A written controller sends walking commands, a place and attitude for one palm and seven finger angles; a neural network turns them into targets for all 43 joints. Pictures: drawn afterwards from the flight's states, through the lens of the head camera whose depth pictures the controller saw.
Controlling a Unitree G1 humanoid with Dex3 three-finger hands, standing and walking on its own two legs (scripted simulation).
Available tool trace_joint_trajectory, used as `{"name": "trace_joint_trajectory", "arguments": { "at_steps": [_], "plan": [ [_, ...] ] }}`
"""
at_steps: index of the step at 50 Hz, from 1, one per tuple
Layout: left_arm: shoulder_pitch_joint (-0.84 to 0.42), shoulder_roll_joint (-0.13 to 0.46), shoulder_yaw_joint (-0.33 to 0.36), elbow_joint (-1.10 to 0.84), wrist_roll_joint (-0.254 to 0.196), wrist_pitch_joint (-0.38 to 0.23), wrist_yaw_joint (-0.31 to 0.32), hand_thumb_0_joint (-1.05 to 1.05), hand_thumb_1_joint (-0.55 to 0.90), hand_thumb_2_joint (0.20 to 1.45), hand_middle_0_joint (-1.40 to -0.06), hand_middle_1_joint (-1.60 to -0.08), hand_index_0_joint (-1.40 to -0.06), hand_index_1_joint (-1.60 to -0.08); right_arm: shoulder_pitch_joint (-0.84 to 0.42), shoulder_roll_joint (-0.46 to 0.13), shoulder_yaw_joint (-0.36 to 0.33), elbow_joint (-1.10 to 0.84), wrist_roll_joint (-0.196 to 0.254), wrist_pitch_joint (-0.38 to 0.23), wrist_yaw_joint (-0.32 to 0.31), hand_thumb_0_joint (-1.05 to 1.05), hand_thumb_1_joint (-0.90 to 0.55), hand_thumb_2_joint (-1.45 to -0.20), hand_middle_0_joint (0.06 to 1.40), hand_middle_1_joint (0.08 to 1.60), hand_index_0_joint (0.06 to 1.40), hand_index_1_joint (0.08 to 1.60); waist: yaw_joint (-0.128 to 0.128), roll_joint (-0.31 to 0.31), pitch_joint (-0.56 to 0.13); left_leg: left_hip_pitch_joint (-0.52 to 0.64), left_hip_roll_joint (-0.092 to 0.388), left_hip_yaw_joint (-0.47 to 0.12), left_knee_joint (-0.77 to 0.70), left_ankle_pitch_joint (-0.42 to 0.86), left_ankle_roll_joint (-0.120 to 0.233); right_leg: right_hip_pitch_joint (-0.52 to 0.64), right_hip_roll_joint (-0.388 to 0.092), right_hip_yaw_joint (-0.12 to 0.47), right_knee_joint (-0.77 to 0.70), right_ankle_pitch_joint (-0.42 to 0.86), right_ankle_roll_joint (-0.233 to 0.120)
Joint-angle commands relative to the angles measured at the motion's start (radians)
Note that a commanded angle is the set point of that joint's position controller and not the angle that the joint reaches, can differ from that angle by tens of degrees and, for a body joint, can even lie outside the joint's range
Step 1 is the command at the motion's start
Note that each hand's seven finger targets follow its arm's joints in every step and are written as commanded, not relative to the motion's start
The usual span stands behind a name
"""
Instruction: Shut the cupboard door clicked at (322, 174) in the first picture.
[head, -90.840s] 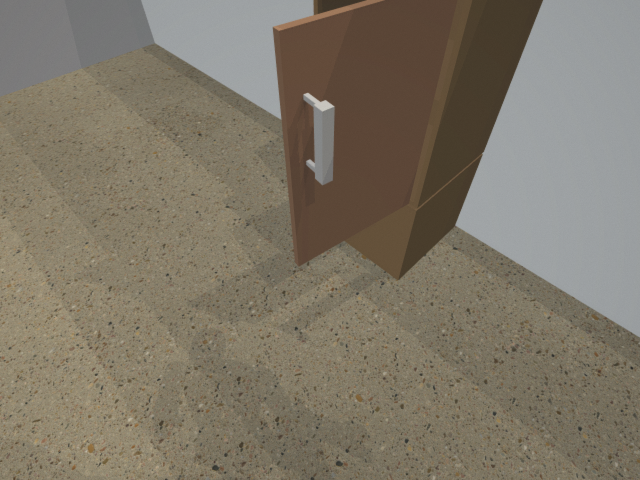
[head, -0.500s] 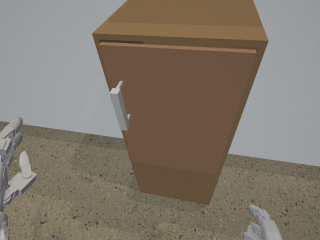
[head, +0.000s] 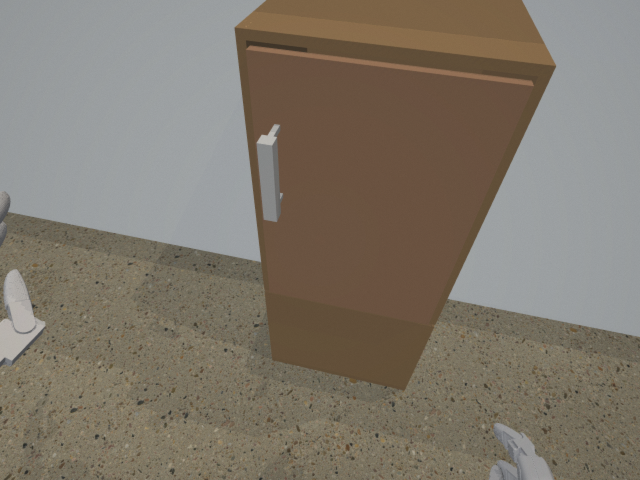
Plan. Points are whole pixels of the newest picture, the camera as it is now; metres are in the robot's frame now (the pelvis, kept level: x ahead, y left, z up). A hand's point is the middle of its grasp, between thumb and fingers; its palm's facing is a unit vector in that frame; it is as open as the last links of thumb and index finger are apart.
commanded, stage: step back with the hand held close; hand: left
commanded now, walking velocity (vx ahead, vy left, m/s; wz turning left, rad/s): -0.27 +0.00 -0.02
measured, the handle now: (273, 173) +0.59 +0.12 +0.07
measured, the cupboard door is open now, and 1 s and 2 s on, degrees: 0 0 0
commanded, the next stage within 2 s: stop stepping back and stand still in 0.70 s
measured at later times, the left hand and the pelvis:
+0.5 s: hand out of the picture +0.07 +0.27 +0.19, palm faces +0.49 -0.78 -0.38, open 7.4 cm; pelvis -0.10 +0.00 +0.00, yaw +3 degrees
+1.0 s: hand out of the picture -0.07 +0.34 +0.20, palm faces +0.49 -0.83 -0.25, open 7.4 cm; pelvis -0.27 +0.08 -0.02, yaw -3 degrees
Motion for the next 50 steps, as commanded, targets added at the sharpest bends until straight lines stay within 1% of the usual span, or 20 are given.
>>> {"name": "trace_joint_trajectory", "arguments": {
  "at_steps": [1,5,12,18,22,24,26,28,29,33,38,40,42,44,45,46,47,48,49,50],
  "plan": [
    [-0.03,0.173,0.132,-0.203,-0.019,-0.082,0.01,0.0,0.9,0.9,-0.2,-0.3,-0.2,-0.3,-0.129,-0.138,-0.059,-0.151,-0.008,-0.076,0.003,0.0,-0.9,-0.9,0.2,0.3,0.2,0.3,-0.001,0.052,-0.02,-0.257,0.271,-0.338,-0.378,-0.508,-0.02,0.251,-0.015,0.033,0.017,0.062,-0.019],
    [-0.028,0.168,0.12,-0.27,-0.025,-0.099,0.008,0.0,0.9,0.9,-0.2,-0.3,-0.2,-0.3,-0.139,-0.14,-0.062,-0.133,-0.008,-0.096,0.013,0.0,-0.9,-0.9,0.2,0.3,0.2,0.3,0.001,0.058,-0.127,-0.135,0.27,-0.312,-0.356,-0.426,-0.032,0.22,-0.013,0.039,0.023,0.074,-0.016],
    [-0.015,0.201,0.167,-0.268,-0.026,-0.105,0.007,0.0,0.9,0.9,-0.2,-0.3,-0.2,-0.3,-0.159,-0.122,-0.066,-0.118,-0.018,-0.103,0.019,0.0,-0.9,-0.9,0.2,0.3,0.2,0.3,0.005,0.103,-0.088,-0.252,0.292,-0.275,-0.367,-0.529,-0.044,0.251,-0.002,0.013,0.027,-0.04,-0.035],
    [0.009,0.215,0.148,-0.238,-0.048,-0.114,0.022,0.0,0.9,0.9,-0.2,-0.3,-0.2,-0.3,-0.133,-0.103,-0.075,-0.084,-0.009,-0.105,0.028,0.0,-0.9,-0.9,0.2,0.3,0.2,0.3,-0.02,-0.092,-0.14,0.237,0.123,-0.064,0.055,-0.18,-0.135,-0.255,-0.213,0.252,-0.301,-0.057,-0.107],
    [-0.084,0.214,0.089,-0.245,-0.018,-0.109,0.036,0.0,0.9,0.9,-0.2,-0.3,-0.2,-0.3,-0.129,-0.084,-0.06,-0.081,-0.006,-0.089,0.027,0.0,-0.9,-0.9,0.2,0.3,0.2,0.3,-0.04,-0.14,-0.037,0.222,0.094,-0.066,0.188,-0.14,-0.136,-0.359,-0.297,0.277,-0.35,-0.002,-0.118],
    [-0.144,0.217,0.081,-0.253,-0.014,-0.111,0.036,0.0,0.9,0.9,-0.2,-0.3,-0.2,-0.3,-0.133,-0.09,-0.052,-0.082,-0.01,-0.088,0.014,0.0,-0.9,-0.9,0.2,0.3,0.2,0.3,-0.045,-0.058,0.047,0.186,0.127,-0.122,0.017,-0.137,-0.12,-0.37,-0.217,0.192,-0.29,-0.034,-0.078],
    [-0.177,0.209,0.089,-0.242,-0.013,-0.119,0.032,0.0,0.9,0.9,-0.2,-0.3,-0.2,-0.3,-0.15,-0.122,-0.049,-0.09,-0.009,-0.105,-0.002,0.0,-0.9,-0.9,0.2,0.3,0.2,0.3,-0.029,0.176,0.108,-0.028,0.232,-0.236,-0.278,-0.205,-0.075,-0.194,-0.024,0.064,-0.101,-0.049,-0.013],
    [-0.141,0.243,0.156,-0.209,0.003,-0.137,0.023,0.0,0.9,0.9,-0.2,-0.3,-0.2,-0.3,-0.188,-0.128,-0.063,-0.103,-0.014,-0.122,-0.002,0.0,-0.9,-0.9,0.2,0.3,0.2,0.3,-0.003,0.304,0.028,-0.352,0.428,-0.408,-0.538,-0.661,-0.003,0.168,0.073,-0.013,0.282,-0.079,0.01],
    [-0.127,0.242,0.183,-0.216,0.005,-0.138,0.015,0.0,0.9,0.9,-0.2,-0.3,-0.2,-0.3,-0.177,-0.133,-0.073,-0.103,-0.024,-0.126,0.005,0.0,-0.9,-0.9,0.2,0.3,0.2,0.3,0.005,0.296,-0.047,-0.432,0.47,-0.407,-0.584,-0.711,-0.002,0.277,0.092,-0.021,0.477,-0.11,0.012],
    [-0.05,0.232,0.18,-0.319,-0.056,-0.115,-0.005,0.0,0.9,0.9,-0.2,-0.3,-0.2,-0.3,-0.203,-0.11,-0.099,-0.109,-0.008,-0.141,0.046,0.0,-0.9,-0.9,0.2,0.3,0.2,0.3,0.049,0.158,-0.218,-0.031,0.375,-0.135,-0.472,-0.409,-0.122,0.101,0.083,-0.114,0.467,-0.206,-0.005],
    [-0.025,0.229,0.179,-0.397,-0.09,-0.095,0.006,0.0,0.9,0.9,-0.2,-0.3,-0.2,-0.3,-0.193,-0.077,-0.069,-0.071,-0.016,-0.172,0.058,0.0,-0.9,-0.9,0.2,0.3,0.2,0.3,0.039,0.262,-0.28,0.191,0.341,-0.018,-0.488,-0.259,-0.233,0.128,0.074,-0.188,0.014,-0.319,-0.029],
    [-0.054,0.221,0.166,-0.399,-0.084,-0.114,0.013,0.0,0.9,0.9,-0.2,-0.3,-0.2,-0.3,-0.173,-0.062,-0.066,-0.029,-0.022,-0.17,0.071,0.0,-0.9,-0.9,0.2,0.3,0.2,0.3,0.05,0.13,-0.272,0.304,0.254,0.067,-0.212,-0.081,-0.326,0.071,-0.029,-0.102,-0.342,-0.272,-0.083],
    [-0.113,0.262,0.157,-0.363,-0.048,-0.131,0.034,0.0,0.9,0.9,-0.2,-0.3,-0.2,-0.3,-0.146,-0.061,-0.059,0.015,-0.006,-0.169,0.06,0.0,-0.9,-0.9,0.2,0.3,0.2,0.3,0.015,-0.286,-0.073,0.293,0.123,-0.008,0.384,-0.179,-0.227,-0.319,-0.368,0.272,-0.474,-0.111,-0.204],
    [-0.161,0.333,0.224,-0.322,-0.055,-0.105,0.052,0.0,0.9,0.9,-0.2,-0.3,-0.2,-0.3,-0.139,-0.061,-0.038,-0.001,-0.024,-0.168,0.071,0.0,-0.9,-0.9,0.2,0.3,0.2,0.3,0.005,-0.238,-0.1,0.09,0.195,-0.142,0.437,-0.195,-0.184,-0.13,-0.455,0.263,-0.327,0.15,-0.275],
    [-0.283,0.192,0.074,-0.262,-0.048,-0.086,0.027,0.0,0.9,0.9,-0.2,-0.3,-0.2,-0.3,-0.107,-0.051,-0.037,0.003,0.004,-0.161,0.05,0.0,-0.9,-0.9,0.2,0.3,0.2,0.3,-0.03,-0.227,-0.096,0.082,0.158,-0.124,0.266,-0.121,-0.163,-0.012,-0.326,0.127,-0.187,0.258,-0.187],
    [-0.345,0.178,0.059,-0.233,-0.041,-0.049,0.021,0.0,0.9,0.9,-0.2,-0.3,-0.2,-0.3,-0.121,-0.092,-0.061,-0.005,0.017,-0.164,0.026,0.0,-0.9,-0.9,0.2,0.3,0.2,0.3,-0.062,-0.149,-0.035,0.279,0.124,-0.108,0.129,0.035,-0.138,-0.149,-0.227,0.07,-0.056,0.297,-0.111],
    [-0.329,0.195,0.083,-0.194,-0.046,-0.012,0.021,0.0,0.9,0.9,-0.2,-0.3,-0.2,-0.3,-0.093,-0.112,-0.059,0.0,0.017,-0.158,0.009,0.0,-0.9,-0.9,0.2,0.3,0.2,0.3,-0.076,0.107,-0.061,0.387,0.141,-0.14,-0.008,0.108,-0.117,-0.192,-0.122,-0.041,0.129,0.189,-0.038],
    [-0.339,0.187,0.065,-0.16,-0.051,0.018,0.01,0.0,0.9,0.9,-0.2,-0.3,-0.2,-0.3,-0.122,-0.135,-0.052,-0.021,0.008,-0.165,0.01,0.0,-0.9,-0.9,0.2,0.3,0.2,0.3,-0.058,0.342,-0.002,0.254,0.284,-0.394,-0.266,-0.047,-0.075,-0.152,-0.004,-0.092,0.338,-0.111,0.019],
    [-0.393,0.167,0.029,-0.177,-0.047,0.002,0.008,0.0,0.9,0.9,-0.2,-0.3,-0.2,-0.3,-0.159,-0.094,-0.028,-0.043,0.002,-0.175,0.023,0.0,-0.9,-0.9,0.2,0.3,0.2,0.3,-0.049,0.387,0.018,0.139,0.362,-0.507,-0.437,-0.392,-0.07,-0.103,0.014,-0.002,0.439,-0.252,0.0],
    [-0.415,0.24,0.078,-0.186,-0.044,0.001,0.01,0.0,0.9,0.9,-0.2,-0.3,-0.2,-0.3,-0.175,-0.099,-0.021,-0.058,0.004,-0.166,0.029,0.0,-0.9,-0.9,0.2,0.3,0.2,0.3,-0.019,0.259,0.0,0.021,0.363,-0.476,-0.562,-0.708,-0.183,-0.017,0.041,-0.038,0.49,-0.26,-0.021]
  ]
}}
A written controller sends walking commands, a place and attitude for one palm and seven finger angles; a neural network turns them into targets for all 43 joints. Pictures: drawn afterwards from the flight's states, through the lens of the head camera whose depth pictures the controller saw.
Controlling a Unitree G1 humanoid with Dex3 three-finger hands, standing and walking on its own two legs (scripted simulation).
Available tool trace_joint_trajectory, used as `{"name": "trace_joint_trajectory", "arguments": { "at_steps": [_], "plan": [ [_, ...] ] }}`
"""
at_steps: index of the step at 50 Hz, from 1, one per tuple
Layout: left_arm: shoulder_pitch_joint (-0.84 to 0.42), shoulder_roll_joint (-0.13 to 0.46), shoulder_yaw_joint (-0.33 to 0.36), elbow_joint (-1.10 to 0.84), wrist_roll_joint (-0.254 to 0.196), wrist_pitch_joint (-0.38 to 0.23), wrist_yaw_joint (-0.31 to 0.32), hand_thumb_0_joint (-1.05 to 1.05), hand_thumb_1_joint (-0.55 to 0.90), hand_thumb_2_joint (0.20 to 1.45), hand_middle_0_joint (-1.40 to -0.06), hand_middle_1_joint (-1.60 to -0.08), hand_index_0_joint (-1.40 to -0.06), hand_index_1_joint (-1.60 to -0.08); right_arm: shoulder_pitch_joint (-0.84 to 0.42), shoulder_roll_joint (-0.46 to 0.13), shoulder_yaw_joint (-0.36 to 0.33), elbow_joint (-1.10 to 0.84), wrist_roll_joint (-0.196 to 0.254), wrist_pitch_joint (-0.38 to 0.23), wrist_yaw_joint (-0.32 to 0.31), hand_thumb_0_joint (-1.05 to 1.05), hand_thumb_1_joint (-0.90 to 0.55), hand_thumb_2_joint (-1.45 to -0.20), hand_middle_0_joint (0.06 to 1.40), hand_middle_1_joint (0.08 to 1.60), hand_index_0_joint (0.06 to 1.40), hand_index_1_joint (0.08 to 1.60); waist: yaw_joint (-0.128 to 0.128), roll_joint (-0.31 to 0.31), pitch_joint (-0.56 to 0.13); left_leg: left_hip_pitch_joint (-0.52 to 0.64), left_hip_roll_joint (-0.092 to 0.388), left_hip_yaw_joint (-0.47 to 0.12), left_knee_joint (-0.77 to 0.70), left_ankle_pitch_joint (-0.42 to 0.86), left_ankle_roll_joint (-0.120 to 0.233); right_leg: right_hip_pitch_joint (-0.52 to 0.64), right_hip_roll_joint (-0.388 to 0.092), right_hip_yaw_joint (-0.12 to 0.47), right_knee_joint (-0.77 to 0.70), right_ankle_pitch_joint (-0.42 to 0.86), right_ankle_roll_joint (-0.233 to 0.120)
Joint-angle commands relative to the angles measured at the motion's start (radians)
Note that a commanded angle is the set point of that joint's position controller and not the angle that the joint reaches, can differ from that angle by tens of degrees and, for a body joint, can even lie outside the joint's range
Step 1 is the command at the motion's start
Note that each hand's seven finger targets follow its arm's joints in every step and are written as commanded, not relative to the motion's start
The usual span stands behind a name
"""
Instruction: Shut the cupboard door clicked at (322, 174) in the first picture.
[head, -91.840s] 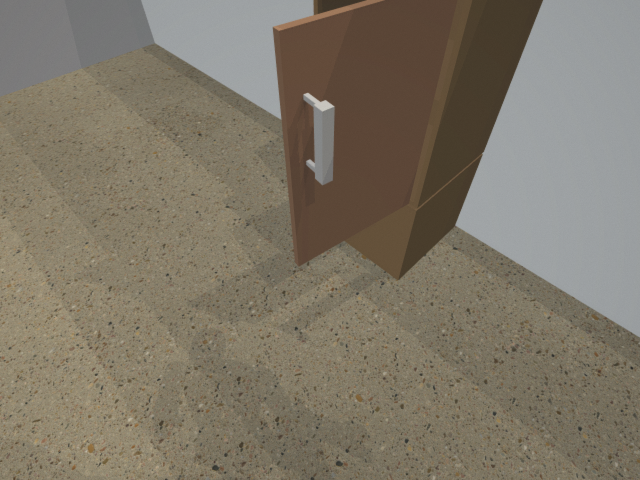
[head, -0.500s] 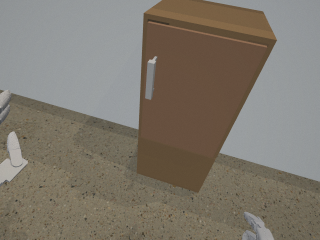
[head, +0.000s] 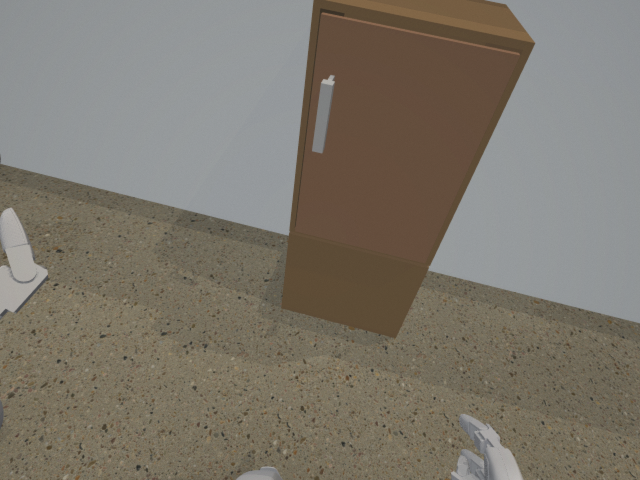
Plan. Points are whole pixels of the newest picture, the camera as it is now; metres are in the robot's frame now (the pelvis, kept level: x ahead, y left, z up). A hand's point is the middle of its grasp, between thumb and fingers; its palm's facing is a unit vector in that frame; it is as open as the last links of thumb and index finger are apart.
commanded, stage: stop stepping back and stand still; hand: left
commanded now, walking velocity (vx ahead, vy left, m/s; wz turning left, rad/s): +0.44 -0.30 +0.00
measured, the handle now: (324, 114) +0.85 +0.09 +0.09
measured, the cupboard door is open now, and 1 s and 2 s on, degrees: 0 0 0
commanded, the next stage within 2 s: let the arm hang, fingers relaxed in 1.70 s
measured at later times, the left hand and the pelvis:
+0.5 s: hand out of the picture +0.02 +0.36 +0.25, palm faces +0.49 -0.82 -0.29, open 7.4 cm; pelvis -0.21 +0.09 +0.04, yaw -5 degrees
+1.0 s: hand out of the picture -0.03 +0.32 +0.20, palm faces +0.42 -0.81 -0.40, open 7.4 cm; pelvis -0.26 +0.08 +0.04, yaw -4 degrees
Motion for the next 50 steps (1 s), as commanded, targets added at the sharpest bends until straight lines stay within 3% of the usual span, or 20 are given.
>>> {"name": "trace_joint_trajectory", "arguments": {
  "at_steps": [1,4,5,6,7,8,9,10,11,13,15,16,17,19,23,30,33,36,41,50],
  "plan": [
    [-0.213,0.205,0.091,-0.11,-0.001,0.022,-0.003,0.0,0.9,0.9,-0.2,-0.3,-0.2,-0.3,-0.123,-0.184,-0.058,-0.205,-0.004,-0.042,-0.003,0.0,-0.9,-0.9,0.2,0.3,0.2,0.3,-0.043,0.274,0.008,0.069,0.269,-0.441,-0.736,-0.852,-0.286,-0.152,0.142,-0.079,0.32,-0.052,-0.042],
    [0.064,0.177,0.135,-0.195,-0.039,0.051,-0.028,0.0,0.9,0.9,-0.2,-0.3,-0.2,-0.3,-0.188,-0.152,-0.117,-0.269,-0.017,-0.011,0.029,0.0,-0.9,-0.9,0.2,0.3,0.2,0.3,0.066,0.419,-0.07,-0.243,0.02,0.103,-0.571,-0.532,-0.574,0.318,0.224,-0.322,0.146,-0.094,-0.089],
    [0.206,0.198,0.142,-0.218,-0.02,0.023,-0.019,0.0,0.9,0.9,-0.2,-0.3,-0.2,-0.3,-0.149,-0.133,-0.105,-0.264,0.009,-0.007,0.047,0.0,-0.9,-0.9,0.2,0.3,0.2,0.3,0.095,0.182,-0.058,-0.229,-0.093,0.294,0.0,-0.489,-0.475,0.221,0.069,-0.246,-0.122,-0.125,-0.188],
    [0.27,0.236,0.136,-0.278,0.001,-0.005,-0.013,0.0,0.9,0.9,-0.2,-0.3,-0.2,-0.3,-0.109,-0.122,-0.103,-0.25,0.057,-0.002,0.053,0.0,-0.9,-0.9,0.2,0.3,0.2,0.3,0.046,-0.473,0.048,0.008,-0.075,-0.006,0.91,-0.522,-0.256,-0.452,-0.281,0.327,-0.45,-0.135,-0.32],
    [0.143,0.239,0.114,-0.394,-0.011,-0.013,-0.042,0.0,0.9,0.9,-0.2,-0.3,-0.2,-0.3,-0.15,-0.138,-0.11,-0.247,0.032,-0.004,0.04,0.0,-0.9,-0.9,0.2,0.3,0.2,0.3,-0.046,-0.391,0.111,-0.042,-0.035,-0.278,1.191,-0.465,0.029,-0.784,-0.354,0.49,-0.598,-0.181,-0.311],
    [0.047,0.354,0.229,-0.46,-0.032,-0.039,-0.065,0.0,0.9,0.9,-0.2,-0.3,-0.2,-0.3,-0.114,-0.096,-0.103,-0.243,0.028,-0.024,0.029,0.0,-0.9,-0.9,0.2,0.3,0.2,0.3,-0.091,-0.262,0.066,-0.053,-0.008,-0.272,1.181,-0.388,0.186,-0.811,-0.394,0.441,-0.656,-0.296,-0.299],
    [-0.038,0.507,0.32,-0.489,-0.036,-0.091,-0.071,0.0,0.9,0.9,-0.2,-0.3,-0.2,-0.3,-0.074,-0.076,-0.057,-0.261,-0.015,-0.023,0.035,0.0,-0.9,-0.9,0.2,0.3,0.2,0.3,-0.141,0.034,-0.061,0.058,0.086,-0.133,0.971,-0.313,0.04,-0.694,-0.349,0.162,-0.507,-0.135,-0.045],
    [0.006,0.483,0.319,-0.35,-0.008,-0.117,-0.061,0.0,0.9,0.9,-0.2,-0.3,-0.2,-0.3,-0.022,-0.059,-0.031,-0.264,-0.05,-0.005,0.038,0.0,-0.9,-0.9,0.2,0.3,0.2,0.3,-0.114,0.015,-0.146,0.157,0.037,0.026,0.622,-0.366,-0.091,-0.585,-0.211,0.004,-0.494,-0.272,0.064],
    [0.023,0.303,0.239,-0.306,0.006,-0.094,-0.031,0.0,0.9,0.9,-0.2,-0.3,-0.2,-0.3,-0.029,-0.092,-0.054,-0.251,-0.048,-0.014,0.034,0.0,-0.9,-0.9,0.2,0.3,0.2,0.3,-0.086,0.065,-0.15,0.209,-0.012,0.055,0.381,-0.405,-0.083,-0.573,-0.143,-0.008,-0.454,-0.346,-0.09],
    [-0.036,0.266,0.185,-0.262,0.008,-0.068,0.006,0.0,0.9,0.9,-0.2,-0.3,-0.2,-0.3,-0.03,-0.15,-0.069,-0.205,-0.012,-0.04,-0.026,0.0,-0.9,-0.9,0.2,0.3,0.2,0.3,-0.091,0.079,-0.054,0.375,0.026,-0.01,-0.084,-0.505,-0.07,-0.614,-0.126,0.038,-0.184,-0.37,-0.116],
    [-0.222,0.296,0.212,-0.24,0.039,-0.103,0.023,0.0,0.9,0.9,-0.2,-0.3,-0.2,-0.3,-0.007,-0.235,-0.085,-0.209,-0.028,-0.048,-0.023,0.0,-0.9,-0.9,0.2,0.3,0.2,0.3,-0.104,0.633,0.075,0.262,0.401,-0.701,-0.54,-0.947,0.017,-0.82,0.029,-0.054,0.567,-0.103,-0.018],
    [-0.289,0.358,0.255,-0.204,0.065,-0.133,0.017,0.0,0.9,0.9,-0.2,-0.3,-0.2,-0.3,-0.055,-0.206,-0.08,-0.211,-0.03,-0.063,-0.014,0.0,-0.9,-0.9,0.2,0.3,0.2,0.3,-0.069,0.473,0.177,0.03,0.485,-0.814,-0.638,-0.955,0.076,-0.775,-0.018,0.104,0.66,0.063,-0.012],
    [-0.021,0.269,0.255,0.045,0.074,-0.106,-0.005,0.0,0.9,0.9,-0.2,-0.3,-0.2,-0.3,-0.098,-0.216,-0.105,-0.219,-0.012,-0.056,-0.012,0.0,-0.9,-0.9,0.2,0.3,0.2,0.3,0.008,0.213,0.09,-0.005,0.392,-0.422,-0.501,-0.51,0.066,-0.561,-0.015,0.025,0.715,0.191,0.005],
    [-0.063,0.206,0.136,-0.026,0.05,-0.071,-0.03,0.0,0.9,0.9,-0.2,-0.3,-0.2,-0.3,-0.04,-0.176,-0.098,-0.211,-0.024,-0.019,0.027,0.0,-0.9,-0.9,0.2,0.3,0.2,0.3,-0.058,0.243,0.107,0.049,0.308,-0.566,-0.527,-0.778,-0.021,-0.684,0.016,-0.01,0.654,0.231,0.01],
    [-0.015,0.078,-0.018,-0.081,0.03,-0.019,-0.025,0.0,0.9,0.9,-0.2,-0.3,-0.2,-0.3,-0.083,-0.164,-0.084,-0.219,-0.004,0.024,0.019,0.0,-0.9,-0.9,0.2,0.3,0.2,0.3,-0.046,0.189,0.09,0.092,0.234,-0.331,-0.568,-0.692,-0.068,-0.464,0.044,-0.095,0.343,0.277,-0.001],
    [0.128,0.255,0.12,-0.348,0.014,0.009,0.019,0.0,0.9,0.9,-0.2,-0.3,-0.2,-0.3,-0.08,-0.12,-0.049,-0.224,-0.054,0.006,-0.02,0.0,-0.9,-0.9,0.2,0.3,0.2,0.3,-0.05,0.396,-0.141,0.145,0.158,-0.076,-0.463,-0.462,-0.112,0.121,0.123,-0.272,-0.297,-0.012,-0.053],
    [0.135,0.325,0.211,-0.293,0.024,0.019,0.025,0.0,0.9,0.9,-0.2,-0.3,-0.2,-0.3,-0.055,-0.08,-0.054,-0.177,-0.023,0.034,-0.009,0.0,-0.9,-0.9,0.2,0.3,0.2,0.3,-0.05,-0.035,-0.119,-0.192,0.034,-0.007,0.199,-0.391,-0.079,0.244,-0.279,0.237,-0.545,-0.001,-0.2],
    [0.014,0.356,0.287,-0.19,0.01,-0.046,0.035,0.0,0.9,0.9,-0.2,-0.3,-0.2,-0.3,-0.082,-0.136,-0.068,-0.187,-0.023,0.004,-0.012,0.0,-0.9,-0.9,0.2,0.3,0.2,0.3,-0.09,-0.095,0.046,-0.417,0.1,-0.145,0.63,-0.288,-0.103,0.025,-0.478,0.507,-0.678,-0.109,-0.31],
    [0.069,0.145,0.082,0.121,0.009,-0.046,0.0,0.0,0.9,0.9,-0.2,-0.3,-0.2,-0.3,-0.098,-0.164,-0.065,-0.164,-0.008,0.034,-0.041,0.0,-0.9,-0.9,0.2,0.3,0.2,0.3,-0.059,0.097,0.219,-0.328,0.11,-0.078,0.483,-0.078,-0.097,-0.118,-0.311,0.216,-0.664,-0.014,-0.158],
    [-0.027,0.222,0.1,-0.174,0.028,-0.104,0.025,0.0,0.9,0.9,-0.2,-0.3,-0.2,-0.3,-0.093,-0.151,-0.083,-0.193,-0.013,-0.039,-0.056,0.0,-0.9,-0.9,0.2,0.3,0.2,0.3,-0.014,-0.13,0.069,0.061,0.041,0.09,-0.045,-0.091,-0.052,0.074,-0.254,0.018,-0.479,0.644,-0.092]
  ]
}}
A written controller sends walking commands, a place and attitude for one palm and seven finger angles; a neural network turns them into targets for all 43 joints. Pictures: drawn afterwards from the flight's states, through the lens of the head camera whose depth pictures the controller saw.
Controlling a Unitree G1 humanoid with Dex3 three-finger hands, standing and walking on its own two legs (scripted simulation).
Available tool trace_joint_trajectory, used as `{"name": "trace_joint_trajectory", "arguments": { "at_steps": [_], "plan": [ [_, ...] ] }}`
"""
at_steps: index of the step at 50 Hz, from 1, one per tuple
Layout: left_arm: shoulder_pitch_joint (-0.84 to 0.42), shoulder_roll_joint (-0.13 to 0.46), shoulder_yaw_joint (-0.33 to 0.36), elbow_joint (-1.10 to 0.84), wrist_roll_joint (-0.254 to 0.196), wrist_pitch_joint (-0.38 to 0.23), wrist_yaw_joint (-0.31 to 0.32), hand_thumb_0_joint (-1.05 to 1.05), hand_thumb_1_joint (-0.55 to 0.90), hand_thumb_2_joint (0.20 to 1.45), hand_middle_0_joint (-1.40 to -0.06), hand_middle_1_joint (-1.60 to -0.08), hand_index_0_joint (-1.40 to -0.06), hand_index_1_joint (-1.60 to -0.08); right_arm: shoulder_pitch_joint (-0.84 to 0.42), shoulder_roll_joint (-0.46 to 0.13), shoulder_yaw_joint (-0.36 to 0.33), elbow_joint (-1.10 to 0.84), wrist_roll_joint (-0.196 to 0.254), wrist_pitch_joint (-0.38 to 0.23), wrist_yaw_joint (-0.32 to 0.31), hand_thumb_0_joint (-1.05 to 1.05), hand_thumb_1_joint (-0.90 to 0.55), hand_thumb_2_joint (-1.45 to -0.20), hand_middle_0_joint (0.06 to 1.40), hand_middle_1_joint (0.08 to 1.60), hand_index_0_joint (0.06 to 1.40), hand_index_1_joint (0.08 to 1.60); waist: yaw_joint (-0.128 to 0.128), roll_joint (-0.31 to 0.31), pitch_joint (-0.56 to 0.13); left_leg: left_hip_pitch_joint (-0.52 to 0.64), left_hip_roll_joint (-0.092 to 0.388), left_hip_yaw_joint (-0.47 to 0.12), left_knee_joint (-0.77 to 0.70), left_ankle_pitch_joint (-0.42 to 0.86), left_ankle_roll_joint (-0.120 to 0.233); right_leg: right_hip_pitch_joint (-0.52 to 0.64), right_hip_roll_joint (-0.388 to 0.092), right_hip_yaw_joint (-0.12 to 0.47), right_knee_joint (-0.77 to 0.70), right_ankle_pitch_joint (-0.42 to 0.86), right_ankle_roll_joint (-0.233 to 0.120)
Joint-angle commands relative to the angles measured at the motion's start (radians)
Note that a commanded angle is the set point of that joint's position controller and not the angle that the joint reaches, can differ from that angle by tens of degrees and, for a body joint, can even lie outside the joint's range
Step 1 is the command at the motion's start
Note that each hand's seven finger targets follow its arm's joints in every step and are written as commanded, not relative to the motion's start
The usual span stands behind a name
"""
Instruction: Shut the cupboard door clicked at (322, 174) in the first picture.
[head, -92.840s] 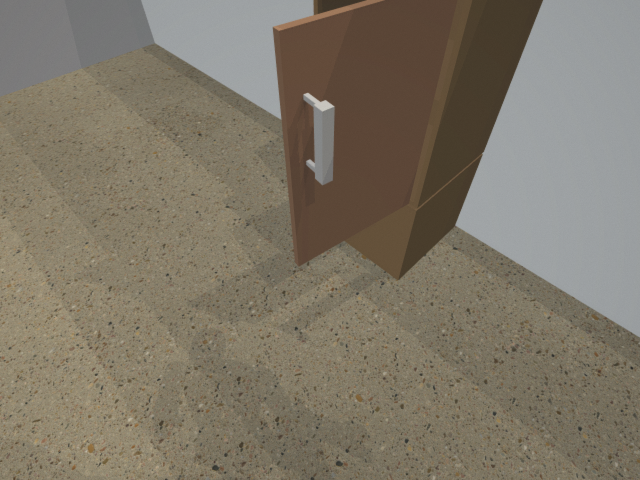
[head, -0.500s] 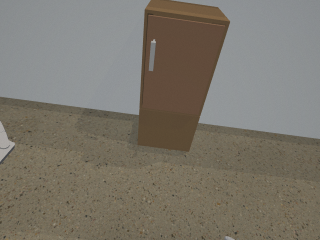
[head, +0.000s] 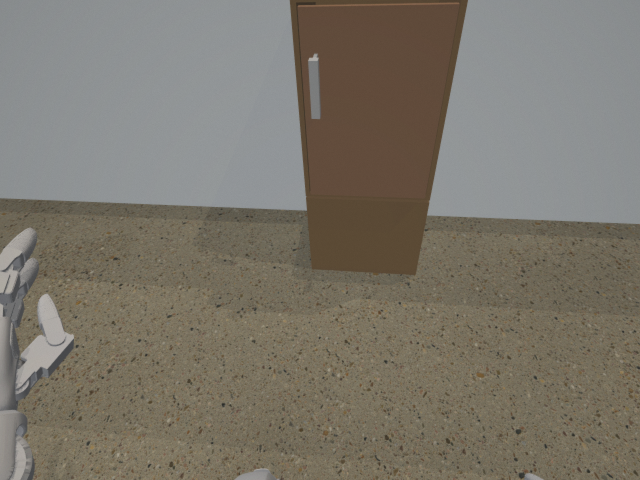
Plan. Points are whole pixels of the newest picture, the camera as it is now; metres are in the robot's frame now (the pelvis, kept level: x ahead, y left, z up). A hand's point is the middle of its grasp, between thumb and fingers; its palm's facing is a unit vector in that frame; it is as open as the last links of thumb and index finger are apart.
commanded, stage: stop stepping back and stand still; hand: left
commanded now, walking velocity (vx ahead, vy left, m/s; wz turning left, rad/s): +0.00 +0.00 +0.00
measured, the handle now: (315, 86) +1.11 +0.09 +0.05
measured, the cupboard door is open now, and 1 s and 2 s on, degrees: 0 0 0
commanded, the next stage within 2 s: let the arm hang, fingers relaxed in 0.70 s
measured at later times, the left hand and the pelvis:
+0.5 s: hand (84, 297) +0.26 +0.28 +0.15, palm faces +0.47 -0.76 -0.45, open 7.4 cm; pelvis +0.08 +0.01 +0.00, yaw +0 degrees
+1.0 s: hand (168, 439) +0.21 +0.25 -0.11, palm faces +0.06 -0.94 -0.33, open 7.4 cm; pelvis +0.07 +0.04 -0.02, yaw +1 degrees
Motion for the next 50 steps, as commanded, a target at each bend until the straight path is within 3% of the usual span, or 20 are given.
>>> {"name": "trace_joint_trajectory", "arguments": {
  "at_steps": [1,3,4,6,7,13,16,20,24,26,28,30,33,35,39,40,41,44,47,50],
  "plan": [
    [-0.073,0.353,0.234,-0.497,-0.004,-0.121,0.027,0.0,0.9,0.9,-0.2,-0.3,-0.2,-0.3,-0.203,-0.026,-0.016,-0.219,-0.009,-0.107,0.003,0.0,-0.9,-0.9,0.2,0.3,0.2,0.3,0.031,-0.145,0.014,0.156,-0.073,0.097,-0.284,-0.032,0.034,-0.003,-0.215,0.183,-0.035,0.582,-0.026],
    [0.024,0.369,0.287,-0.552,-0.024,-0.127,0.034,0.0,0.9,0.9,-0.2,-0.3,-0.2,-0.3,-0.169,-0.04,-0.026,-0.223,-0.007,-0.115,-0.001,0.0,-0.9,-0.9,0.2,0.3,0.2,0.3,-0.002,-0.01,-0.117,0.424,-0.096,0.087,-0.442,0.115,0.049,-0.029,-0.16,0.116,0.207,0.631,0.023],
    [0.053,0.352,0.29,-0.574,-0.028,-0.136,0.038,0.0,0.9,0.9,-0.2,-0.3,-0.2,-0.3,-0.166,-0.049,-0.029,-0.235,-0.006,-0.111,0.002,0.0,-0.9,-0.9,0.2,0.3,0.2,0.3,-0.007,0.109,-0.191,0.597,-0.026,-0.022,-0.439,0.269,0.079,-0.129,-0.11,0.098,0.343,0.516,0.062],
    [0.017,0.341,0.283,-0.52,-0.025,-0.137,0.043,0.0,0.9,0.9,-0.2,-0.3,-0.2,-0.3,-0.156,-0.062,-0.026,-0.219,-0.014,-0.095,0.022,0.0,-0.9,-0.9,0.2,0.3,0.2,0.3,-0.017,0.266,-0.201,0.692,0.221,-0.377,-0.439,0.534,0.218,-0.403,0.019,0.129,0.573,-0.19,0.091],
    [0.042,0.331,0.295,-0.399,-0.019,-0.118,0.04,0.0,0.9,0.9,-0.2,-0.3,-0.2,-0.3,-0.16,-0.054,-0.029,-0.205,-0.015,-0.093,0.025,0.0,-0.9,-0.9,0.2,0.3,0.2,0.3,-0.012,0.197,-0.117,0.588,0.24,-0.398,-0.491,0.428,0.227,-0.433,0.028,0.16,0.569,-0.228,0.079],
    [0.237,0.274,0.275,-0.262,-0.037,-0.068,0.008,0.0,0.9,0.9,-0.2,-0.3,-0.2,-0.3,-0.179,-0.031,-0.002,-0.207,0.018,-0.083,0.046,0.0,-0.9,-0.9,0.2,0.3,0.2,0.3,-0.009,0.056,-0.043,0.1,0.058,-0.073,-0.445,-0.306,0.053,-0.028,-0.015,0.111,0.031,0.049,0.078],
    [0.175,0.241,0.208,-0.29,-0.037,-0.044,0.004,0.0,0.9,0.9,-0.2,-0.3,-0.2,-0.3,-0.194,-0.024,-0.007,-0.22,0.011,-0.061,0.054,0.0,-0.9,-0.9,0.2,0.3,0.2,0.3,-0.017,-0.281,0.083,0.023,-0.065,-0.056,-0.032,-0.28,-0.011,-0.239,-0.284,0.61,-0.26,-0.148,-0.059],
    [0.0,0.256,0.184,-0.361,-0.011,-0.078,0.027,0.0,0.9,0.9,-0.2,-0.3,-0.2,-0.3,-0.2,-0.019,0.016,-0.205,0.001,-0.078,0.04,0.0,-0.9,-0.9,0.2,0.3,0.2,0.3,-0.02,-0.147,0.017,0.016,-0.034,-0.069,-0.063,-0.236,-0.011,-0.018,-0.263,0.377,-0.051,0.601,-0.092],
    [-0.097,0.276,0.177,-0.411,-0.002,-0.083,0.041,0.0,0.9,0.9,-0.2,-0.3,-0.2,-0.3,-0.203,-0.013,0.015,-0.208,-0.003,-0.094,0.003,0.0,-0.9,-0.9,0.2,0.3,0.2,0.3,-0.01,-0.066,-0.067,0.285,-0.102,-0.004,-0.372,0.038,0.008,0.016,-0.168,0.229,0.095,0.876,0.007],
    [-0.073,0.279,0.182,-0.477,-0.014,-0.081,0.046,0.0,0.9,0.9,-0.2,-0.3,-0.2,-0.3,-0.186,-0.046,-0.007,-0.227,0.004,-0.086,0.0,0.0,-0.9,-0.9,0.2,0.3,0.2,0.3,-0.015,0.034,-0.154,0.583,0.021,-0.102,-0.397,0.574,0.058,-0.133,-0.085,0.155,0.271,0.789,0.103],
    [0.004,0.276,0.198,-0.462,-0.014,-0.086,0.041,0.0,0.9,0.9,-0.2,-0.3,-0.2,-0.3,-0.156,-0.053,-0.019,-0.238,0.008,-0.079,0.023,0.0,-0.9,-0.9,0.2,0.3,0.2,0.3,-0.006,0.138,-0.175,0.701,0.168,-0.229,-0.375,0.916,0.13,-0.307,-0.005,0.15,0.345,0.119,0.105],
    [0.06,0.251,0.197,-0.439,-0.005,-0.071,0.024,0.0,0.9,0.9,-0.2,-0.3,-0.2,-0.3,-0.173,-0.033,-0.012,-0.239,-0.007,-0.075,0.049,0.0,-0.9,-0.9,0.2,0.3,0.2,0.3,-0.006,0.202,-0.066,0.542,0.178,-0.238,-0.434,0.799,0.123,-0.279,0.004,0.139,0.219,-0.073,0.08],
    [0.155,0.278,0.256,-0.42,-0.012,-0.066,0.016,0.0,0.9,0.9,-0.2,-0.3,-0.2,-0.3,-0.177,-0.042,-0.013,-0.252,0.009,-0.07,0.059,0.0,-0.9,-0.9,0.2,0.3,0.2,0.3,-0.002,0.153,-0.047,0.387,0.126,-0.15,-0.426,0.512,0.055,-0.119,0.007,0.103,0.001,0.151,0.081],
    [0.203,0.263,0.25,-0.402,-0.027,-0.064,0.009,0.0,0.9,0.9,-0.2,-0.3,-0.2,-0.3,-0.18,-0.035,-0.006,-0.274,0.018,-0.06,0.059,0.0,-0.9,-0.9,0.2,0.3,0.2,0.3,-0.012,0.063,-0.07,0.23,0.068,-0.099,-0.398,0.246,0.018,0.009,-0.038,0.17,-0.013,0.41,0.071],
    [0.251,0.25,0.237,-0.355,-0.051,-0.042,0.016,0.0,0.9,0.9,-0.2,-0.3,-0.2,-0.3,-0.17,-0.02,-0.001,-0.265,0.021,-0.039,0.051,0.0,-0.9,-0.9,0.2,0.3,0.2,0.3,-0.027,-0.116,-0.088,0.218,-0.029,-0.068,-0.255,-0.071,-0.021,-0.082,-0.185,0.348,-0.068,0.523,0.006],
    [0.087,0.005,-0.245,0.373,0.072,0.111,-0.118,0.0,0.9,0.9,-0.2,-0.3,-0.2,-0.3,-0.218,-0.054,-0.001,-0.026,-0.015,-0.094,0.137,0.0,-0.9,-0.9,0.2,0.3,0.2,0.3,-0.056,-0.062,-0.046,0.134,0.02,-0.106,-0.079,-0.094,-0.024,-0.183,-0.29,0.28,0.078,0.722,-0.028],
    [0.06,0.0,-0.232,0.396,0.061,0.166,-0.136,0.0,0.9,0.9,-0.2,-0.3,-0.2,-0.3,-0.146,-0.029,-0.005,-0.034,-0.02,-0.052,0.132,0.0,-0.9,-0.9,0.2,0.3,0.2,0.3,-0.058,-0.029,-0.105,0.195,0.004,-0.121,-0.104,-0.216,-0.033,-0.228,-0.263,0.314,0.083,0.697,-0.051],
    [-0.022,0.012,-0.255,0.453,0.063,0.179,-0.148,0.0,0.9,0.9,-0.2,-0.3,-0.2,-0.3,-0.096,-0.058,-0.004,-0.048,-0.024,0.002,0.123,0.0,-0.9,-0.9,0.2,0.3,0.2,0.3,-0.04,-0.163,-0.062,0.195,-0.013,-0.129,-0.169,0.027,0.0,-0.253,-0.189,0.203,0.156,0.582,-0.012],
    [-0.076,0.022,-0.271,0.613,0.069,0.182,-0.144,0.0,0.9,0.9,-0.2,-0.3,-0.2,-0.3,-0.104,-0.099,-0.004,-0.049,-0.041,0.022,0.109,0.0,-0.9,-0.9,0.2,0.3,0.2,0.3,-0.025,-0.358,-0.043,0.261,-0.009,-0.15,-0.215,0.234,0.022,-0.237,-0.169,0.206,0.156,0.634,0.003],
    [-0.11,0.023,-0.284,0.783,0.054,0.2,-0.132,0.0,0.9,0.9,-0.2,-0.3,-0.2,-0.3,-0.083,-0.089,0.009,0.021,-0.044,0.034,0.101,0.0,-0.9,-0.9,0.2,0.3,0.2,0.3,-0.023,-0.151,-0.05,0.306,0.013,-0.182,-0.326,0.35,0.041,-0.188,-0.117,0.171,0.181,0.43,0.039]
  ]
}}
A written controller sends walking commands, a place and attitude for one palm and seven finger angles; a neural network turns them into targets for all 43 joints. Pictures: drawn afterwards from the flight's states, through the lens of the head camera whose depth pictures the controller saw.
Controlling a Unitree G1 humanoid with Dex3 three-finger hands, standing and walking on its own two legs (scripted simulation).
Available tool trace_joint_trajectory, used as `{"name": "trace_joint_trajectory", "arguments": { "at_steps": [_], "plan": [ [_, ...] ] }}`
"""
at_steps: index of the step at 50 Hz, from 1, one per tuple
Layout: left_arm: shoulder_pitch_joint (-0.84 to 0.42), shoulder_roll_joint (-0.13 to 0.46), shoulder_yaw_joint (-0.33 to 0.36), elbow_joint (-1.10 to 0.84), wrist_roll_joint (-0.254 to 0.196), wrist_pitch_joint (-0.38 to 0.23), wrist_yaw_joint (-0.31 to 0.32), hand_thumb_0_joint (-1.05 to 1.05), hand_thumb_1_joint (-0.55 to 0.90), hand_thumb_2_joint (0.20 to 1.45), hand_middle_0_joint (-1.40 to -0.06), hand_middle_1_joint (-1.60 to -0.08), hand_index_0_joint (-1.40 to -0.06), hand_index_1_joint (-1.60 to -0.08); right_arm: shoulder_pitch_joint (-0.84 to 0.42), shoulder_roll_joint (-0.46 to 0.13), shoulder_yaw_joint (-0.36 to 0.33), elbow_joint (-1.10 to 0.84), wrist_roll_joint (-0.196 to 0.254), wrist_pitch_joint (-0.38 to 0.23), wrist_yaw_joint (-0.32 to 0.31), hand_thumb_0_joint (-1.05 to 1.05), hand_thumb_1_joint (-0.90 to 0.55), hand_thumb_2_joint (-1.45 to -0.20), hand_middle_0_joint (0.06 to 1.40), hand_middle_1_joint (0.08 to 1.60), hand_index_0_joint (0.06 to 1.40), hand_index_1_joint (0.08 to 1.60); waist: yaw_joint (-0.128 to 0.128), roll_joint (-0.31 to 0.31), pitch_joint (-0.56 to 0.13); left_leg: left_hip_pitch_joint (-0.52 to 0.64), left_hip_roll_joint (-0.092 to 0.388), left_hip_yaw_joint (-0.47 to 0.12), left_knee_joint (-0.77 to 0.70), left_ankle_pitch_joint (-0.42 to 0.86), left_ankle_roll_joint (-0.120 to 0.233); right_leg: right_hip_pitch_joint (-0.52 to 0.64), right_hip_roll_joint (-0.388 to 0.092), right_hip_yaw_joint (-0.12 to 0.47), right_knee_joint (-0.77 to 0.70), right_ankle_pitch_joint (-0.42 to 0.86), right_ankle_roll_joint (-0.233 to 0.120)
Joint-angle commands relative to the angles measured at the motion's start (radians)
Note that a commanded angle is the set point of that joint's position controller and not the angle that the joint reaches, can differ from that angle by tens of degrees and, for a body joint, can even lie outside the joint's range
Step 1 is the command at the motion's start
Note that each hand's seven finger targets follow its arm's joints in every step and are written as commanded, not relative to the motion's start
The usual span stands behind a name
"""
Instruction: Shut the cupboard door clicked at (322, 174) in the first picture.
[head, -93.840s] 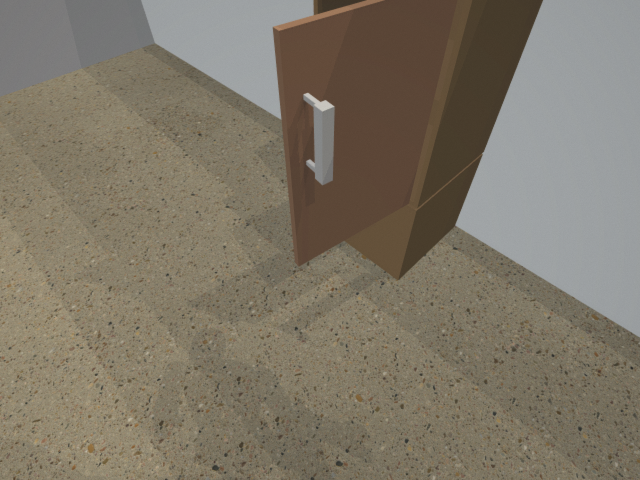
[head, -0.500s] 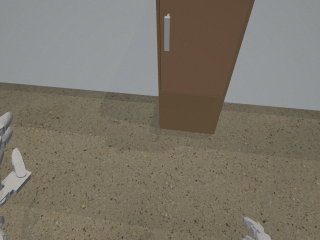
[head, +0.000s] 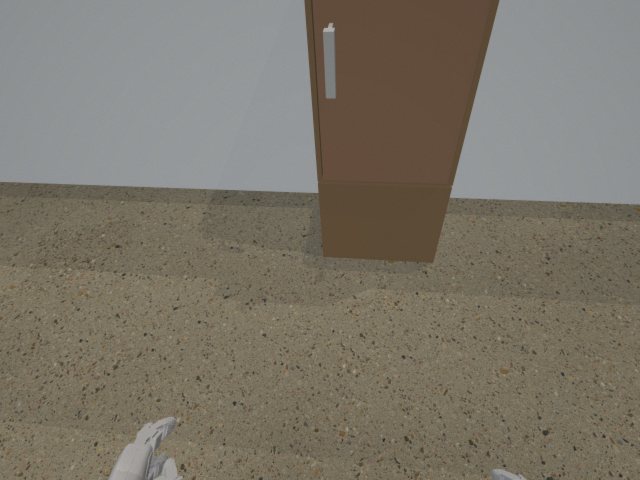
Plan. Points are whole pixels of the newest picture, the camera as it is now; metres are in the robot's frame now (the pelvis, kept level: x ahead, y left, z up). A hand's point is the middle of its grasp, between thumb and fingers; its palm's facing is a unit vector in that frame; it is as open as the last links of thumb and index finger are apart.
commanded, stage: let the arm hang, fingers relaxed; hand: left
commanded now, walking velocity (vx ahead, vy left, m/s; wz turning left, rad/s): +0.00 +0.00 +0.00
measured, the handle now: (331, 61) +1.03 +0.02 +0.07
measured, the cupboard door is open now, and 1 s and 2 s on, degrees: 0 0 0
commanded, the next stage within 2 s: look to check the result in 0.90 s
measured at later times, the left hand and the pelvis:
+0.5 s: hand out of the picture -0.09 +0.21 -0.15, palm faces +0.01 -0.97 -0.25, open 7.4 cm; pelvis -0.04 +0.02 +0.02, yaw -1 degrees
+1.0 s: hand out of the picture -0.05 +0.18 -0.15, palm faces +0.00 -0.99 -0.17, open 7.4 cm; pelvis -0.04 +0.02 +0.02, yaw -2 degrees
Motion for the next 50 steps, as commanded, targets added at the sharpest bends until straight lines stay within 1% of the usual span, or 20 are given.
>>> {"name": "trace_joint_trajectory", "arguments": {
  "at_steps": [1,2,3,5,6,7,9,11,12,13,16,19,22,28,29,34,38,42,46,50],
  "plan": [
    [0.01,0.137,0.019,0.069,-0.02,-0.042,0.01,0.0,0.9,0.9,-0.2,-0.3,-0.2,-0.3,0.006,-0.106,-0.019,-0.05,-0.008,-0.026,-0.014,0.0,-0.9,-0.9,0.2,0.3,0.2,0.3,0.008,-0.086,-0.052,0.075,0.135,-0.164,-0.212,0.479,0.058,0.117,-0.039,0.069,-0.128,0.295,-0.004],
    [0.022,0.131,0.016,0.128,-0.024,-0.041,0.012,0.0,0.9,0.9,-0.2,-0.3,-0.2,-0.3,-0.011,-0.102,-0.014,-0.026,-0.006,-0.023,-0.015,0.0,-0.9,-0.9,0.2,0.3,0.2,0.3,0.021,-0.016,-0.03,0.047,0.14,-0.179,-0.253,0.393,0.067,0.142,-0.024,0.079,-0.165,0.191,0.003],
    [0.029,0.144,0.014,0.18,-0.024,-0.042,0.011,0.0,0.9,0.9,-0.2,-0.3,-0.2,-0.3,-0.016,-0.105,-0.009,-0.011,-0.003,-0.02,-0.015,0.0,-0.9,-0.9,0.2,0.3,0.2,0.3,0.028,0.021,-0.004,0.018,0.133,-0.182,-0.277,0.313,0.062,0.165,-0.022,0.083,-0.201,0.146,0.0],
    [0.049,0.112,0.01,0.281,-0.027,-0.047,0.009,0.0,0.9,0.9,-0.2,-0.3,-0.2,-0.3,-0.004,-0.061,-0.005,0.036,0.0,-0.013,-0.02,0.0,-0.9,-0.9,0.2,0.3,0.2,0.3,0.021,0.073,0.033,0.013,0.096,-0.145,-0.31,0.091,0.039,0.152,-0.034,0.111,-0.272,0.102,-0.019],
    [0.056,0.081,0.023,0.306,-0.023,-0.048,0.01,0.0,0.9,0.9,-0.2,-0.3,-0.2,-0.3,0.014,-0.042,-0.011,0.047,-0.004,-0.01,-0.023,0.0,-0.9,-0.9,0.2,0.3,0.2,0.3,0.016,0.133,0.027,0.016,0.091,-0.14,-0.328,0.018,0.036,0.153,-0.033,0.099,-0.291,0.088,-0.026],
    [0.053,0.087,0.018,0.334,-0.025,-0.047,0.009,0.0,0.9,0.9,-0.2,-0.3,-0.2,-0.3,0.025,-0.037,-0.012,0.063,-0.004,-0.005,-0.023,0.0,-0.9,-0.9,0.2,0.3,0.2,0.3,0.012,0.165,0.042,0.007,0.092,-0.147,-0.358,-0.06,0.034,0.15,-0.025,0.097,-0.3,0.07,-0.029],
    [0.055,0.086,0.012,0.383,-0.023,-0.046,0.006,0.0,0.9,0.9,-0.2,-0.3,-0.2,-0.3,0.048,-0.043,-0.016,0.088,-0.001,-0.001,-0.026,0.0,-0.9,-0.9,0.2,0.3,0.2,0.3,0.011,0.163,0.058,-0.007,0.109,-0.169,-0.41,-0.143,0.035,0.164,-0.013,0.074,-0.314,0.067,-0.024],
    [0.066,0.077,0.005,0.432,-0.021,-0.05,0.003,0.0,0.9,0.9,-0.2,-0.3,-0.2,-0.3,0.065,-0.044,-0.02,0.108,0.001,0.0,-0.028,0.0,-0.9,-0.9,0.2,0.3,0.2,0.3,0.011,0.104,0.073,-0.01,0.114,-0.174,-0.434,-0.177,0.035,0.164,-0.007,0.073,-0.331,0.065,-0.02],
    [0.071,0.075,0.003,0.453,-0.02,-0.052,0.002,0.0,0.9,0.9,-0.2,-0.3,-0.2,-0.3,0.075,-0.046,-0.022,0.12,0.002,-0.001,-0.03,0.0,-0.9,-0.9,0.2,0.3,0.2,0.3,0.009,0.078,0.076,-0.001,0.116,-0.173,-0.437,-0.164,0.036,0.163,-0.01,0.073,-0.339,0.075,-0.02],
    [0.077,0.076,0.002,0.473,-0.02,-0.054,0.003,0.0,0.9,0.9,-0.2,-0.3,-0.2,-0.3,0.088,-0.048,-0.024,0.13,0.004,-0.002,-0.03,0.0,-0.9,-0.9,0.2,0.3,0.2,0.3,0.009,0.026,0.077,0.013,0.117,-0.174,-0.432,-0.148,0.037,0.159,-0.012,0.078,-0.354,0.073,-0.02],
    [0.084,0.065,-0.004,0.521,-0.02,-0.059,0.003,0.0,0.9,0.9,-0.2,-0.3,-0.2,-0.3,0.12,-0.038,-0.022,0.167,0.005,-0.005,-0.032,0.0,-0.9,-0.9,0.2,0.3,0.2,0.3,0.0,-0.057,0.096,0.054,0.108,-0.15,-0.417,-0.112,0.034,0.11,-0.027,0.099,-0.389,0.042,-0.02],
    [0.087,0.062,-0.006,0.555,-0.021,-0.063,0.006,0.0,0.9,0.9,-0.2,-0.3,-0.2,-0.3,0.145,-0.027,-0.022,0.202,0.006,-0.006,-0.032,0.0,-0.9,-0.9,0.2,0.3,0.2,0.3,-0.006,-0.103,0.107,0.087,0.105,-0.135,-0.41,-0.079,0.034,0.073,-0.033,0.107,-0.408,0.013,-0.02],
    [0.095,0.055,-0.007,0.581,-0.021,-0.061,0.009,0.0,0.9,0.9,-0.2,-0.3,-0.2,-0.3,0.157,-0.021,-0.02,0.228,0.007,-0.006,-0.033,0.0,-0.9,-0.9,0.2,0.3,0.2,0.3,-0.007,-0.105,0.132,0.1,0.105,-0.133,-0.415,-0.081,0.035,0.038,-0.034,0.109,-0.41,-0.006,-0.015],
    [0.111,0.046,-0.007,0.606,-0.02,-0.061,0.014,0.0,0.9,0.9,-0.2,-0.3,-0.2,-0.3,0.17,-0.001,-0.018,0.26,0.007,-0.007,-0.033,0.0,-0.9,-0.9,0.2,0.3,0.2,0.3,-0.001,-0.077,0.143,0.08,0.102,-0.13,-0.425,-0.088,0.035,0.04,-0.028,0.113,-0.403,-0.002,-0.013],
    [0.109,0.038,-0.006,0.609,-0.019,-0.061,0.015,0.0,0.9,0.9,-0.2,-0.3,-0.2,-0.3,0.167,0.013,-0.017,0.265,0.007,-0.008,-0.034,0.0,-0.9,-0.9,0.2,0.3,0.2,0.3,-0.001,-0.086,0.155,0.07,0.103,-0.129,-0.43,-0.09,0.035,0.038,-0.029,0.114,-0.401,0.003,-0.012],
    [0.106,0.025,-0.006,0.616,-0.021,-0.066,0.017,0.0,0.9,0.9,-0.2,-0.3,-0.2,-0.3,0.178,0.032,-0.016,0.279,0.006,-0.013,-0.035,0.0,-0.9,-0.9,0.2,0.3,0.2,0.3,-0.001,-0.068,0.143,0.077,0.096,-0.116,-0.422,-0.051,0.031,0.049,-0.035,0.115,-0.399,0.031,-0.014],
    [0.102,0.024,-0.005,0.613,-0.021,-0.067,0.018,0.0,0.9,0.9,-0.2,-0.3,-0.2,-0.3,0.185,0.031,-0.015,0.284,0.007,-0.014,-0.036,0.0,-0.9,-0.9,0.2,0.3,0.2,0.3,0.001,-0.035,0.151,0.064,0.095,-0.123,-0.427,-0.061,0.027,0.06,-0.029,0.109,-0.395,0.043,-0.016],
    [0.099,0.009,-0.004,0.617,-0.02,-0.066,0.018,0.0,0.9,0.9,-0.2,-0.3,-0.2,-0.3,0.18,0.039,-0.017,0.286,0.005,-0.017,-0.039,0.0,-0.9,-0.9,0.2,0.3,0.2,0.3,0.003,-0.022,0.151,0.052,0.1,-0.131,-0.443,-0.082,0.028,0.073,-0.026,0.103,-0.386,0.064,-0.014],
    [0.091,0.011,-0.003,0.616,-0.02,-0.069,0.017,0.0,0.9,0.9,-0.2,-0.3,-0.2,-0.3,0.185,0.038,-0.019,0.283,0.006,-0.018,-0.04,0.0,-0.9,-0.9,0.2,0.3,0.2,0.3,0.0,-0.057,0.143,0.069,0.096,-0.124,-0.43,-0.047,0.027,0.071,-0.032,0.108,-0.396,0.067,-0.016],
    [0.083,0.014,-0.004,0.616,-0.022,-0.073,0.017,0.0,0.9,0.9,-0.2,-0.3,-0.2,-0.3,0.182,0.036,-0.018,0.287,0.008,-0.02,-0.04,0.0,-0.9,-0.9,0.2,0.3,0.2,0.3,-0.003,-0.055,0.119,0.105,0.097,-0.112,-0.416,-0.002,0.025,0.076,-0.038,0.109,-0.398,0.089,-0.02]
  ]
}}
